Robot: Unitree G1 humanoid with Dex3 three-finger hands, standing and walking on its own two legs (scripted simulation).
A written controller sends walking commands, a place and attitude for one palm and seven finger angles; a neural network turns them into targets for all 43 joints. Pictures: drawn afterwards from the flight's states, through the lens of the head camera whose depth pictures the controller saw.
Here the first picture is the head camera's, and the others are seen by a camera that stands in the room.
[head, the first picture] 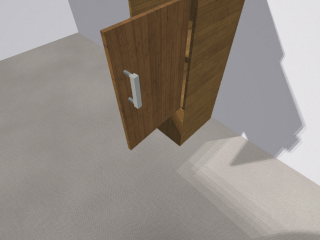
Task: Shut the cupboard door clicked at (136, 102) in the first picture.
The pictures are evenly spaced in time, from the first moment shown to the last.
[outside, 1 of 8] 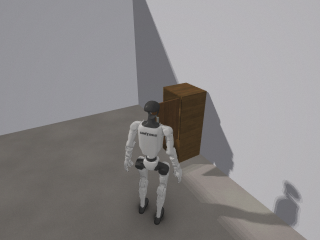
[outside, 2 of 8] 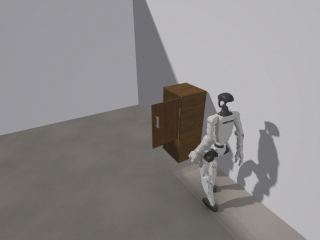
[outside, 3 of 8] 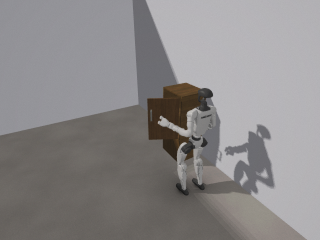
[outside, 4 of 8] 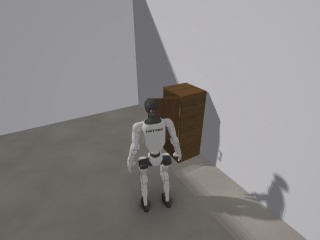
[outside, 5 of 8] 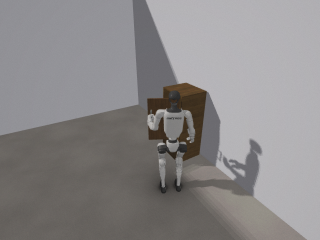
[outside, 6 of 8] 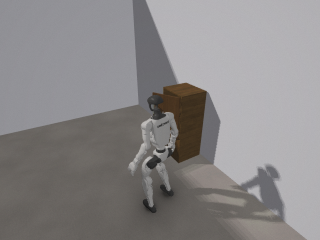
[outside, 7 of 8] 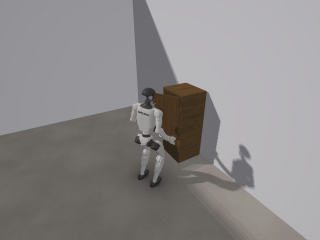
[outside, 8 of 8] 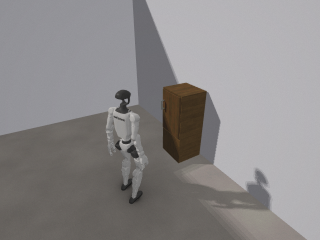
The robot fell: no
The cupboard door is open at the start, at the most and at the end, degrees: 93 93 0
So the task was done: yes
